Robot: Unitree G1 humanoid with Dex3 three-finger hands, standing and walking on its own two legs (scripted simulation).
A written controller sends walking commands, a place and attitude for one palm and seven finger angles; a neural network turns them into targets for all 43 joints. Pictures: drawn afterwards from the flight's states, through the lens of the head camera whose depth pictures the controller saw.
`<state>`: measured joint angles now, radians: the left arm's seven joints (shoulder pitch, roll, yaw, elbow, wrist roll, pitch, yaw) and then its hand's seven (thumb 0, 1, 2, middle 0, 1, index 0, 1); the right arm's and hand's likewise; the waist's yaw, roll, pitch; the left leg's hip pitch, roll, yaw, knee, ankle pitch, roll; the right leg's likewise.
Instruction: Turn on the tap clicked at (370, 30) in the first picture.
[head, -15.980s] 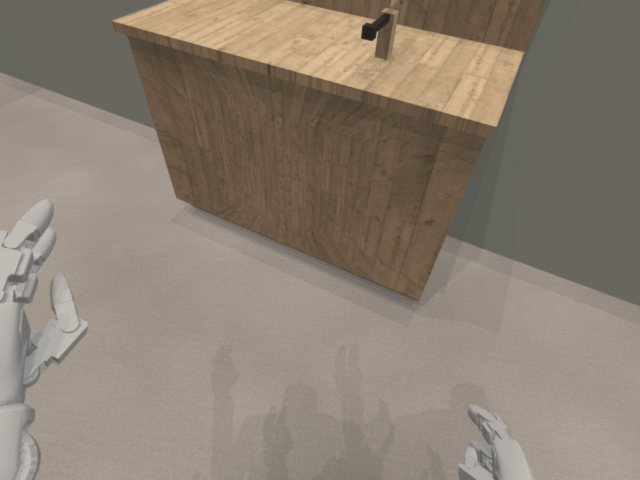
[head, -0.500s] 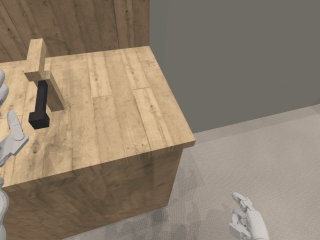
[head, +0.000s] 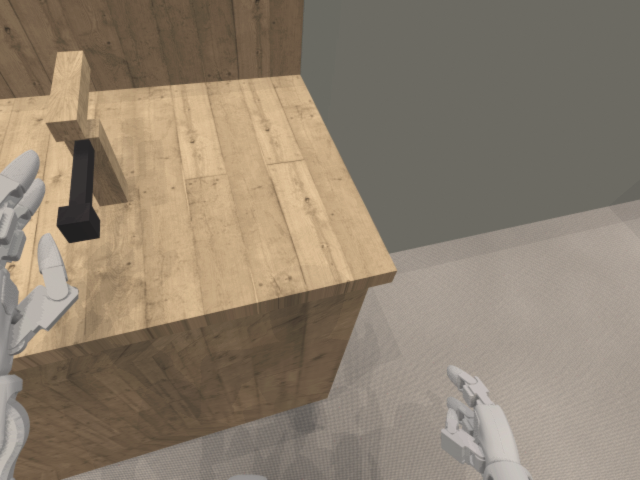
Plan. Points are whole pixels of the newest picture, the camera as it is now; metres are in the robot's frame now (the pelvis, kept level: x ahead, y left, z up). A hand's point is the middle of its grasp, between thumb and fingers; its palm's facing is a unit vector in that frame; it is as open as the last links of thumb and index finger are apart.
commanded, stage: shuffle to correct the standing spot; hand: left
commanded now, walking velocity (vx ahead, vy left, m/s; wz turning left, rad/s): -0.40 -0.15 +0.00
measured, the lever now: (79, 222) +0.31 +0.29 +0.15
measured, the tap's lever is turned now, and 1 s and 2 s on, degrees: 0 0 0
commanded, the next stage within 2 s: come to a stop and stand still in 0.10 s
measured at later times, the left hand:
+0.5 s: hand (78, 351) +0.18 +0.23 +0.15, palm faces +0.38 -0.83 -0.41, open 7.4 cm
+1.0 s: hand (90, 330) +0.20 +0.23 +0.15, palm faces +0.34 -0.86 -0.38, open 7.4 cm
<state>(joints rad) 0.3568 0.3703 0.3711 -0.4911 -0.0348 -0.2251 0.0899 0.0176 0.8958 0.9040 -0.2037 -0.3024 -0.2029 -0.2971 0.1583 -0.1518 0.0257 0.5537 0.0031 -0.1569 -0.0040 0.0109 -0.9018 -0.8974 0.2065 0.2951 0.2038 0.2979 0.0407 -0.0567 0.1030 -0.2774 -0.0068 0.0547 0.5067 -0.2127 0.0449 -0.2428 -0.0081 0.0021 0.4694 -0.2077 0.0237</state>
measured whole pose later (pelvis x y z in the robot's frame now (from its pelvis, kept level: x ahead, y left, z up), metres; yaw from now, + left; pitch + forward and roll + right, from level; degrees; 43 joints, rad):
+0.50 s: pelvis -0.04 -0.03 +0.00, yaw +1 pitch -1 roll +0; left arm 0.45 0.39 0.39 -0.49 -0.03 -0.18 0.12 0.02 0.89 0.90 -0.21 -0.30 -0.21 -0.30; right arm 0.26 -0.21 0.00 0.60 0.01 -0.12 -0.06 0.01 -0.90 -0.90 0.20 0.29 0.20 0.30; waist 0.00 -0.05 0.08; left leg -0.24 -0.04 0.02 0.51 -0.25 0.05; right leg -0.31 0.02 -0.02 0.47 -0.18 0.00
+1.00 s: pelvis -0.01 -0.02 +0.00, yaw +1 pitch -1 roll -1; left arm 0.41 0.37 0.33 -0.40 -0.04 -0.26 0.06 0.02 0.89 0.90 -0.22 -0.31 -0.21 -0.30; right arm 0.21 -0.19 0.03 0.58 0.01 -0.16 -0.01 0.01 -0.90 -0.90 0.21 0.30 0.20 0.30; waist 0.03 -0.03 0.06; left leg -0.17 -0.04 0.02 0.47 -0.28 0.06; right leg -0.24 0.01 -0.01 0.43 -0.17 0.00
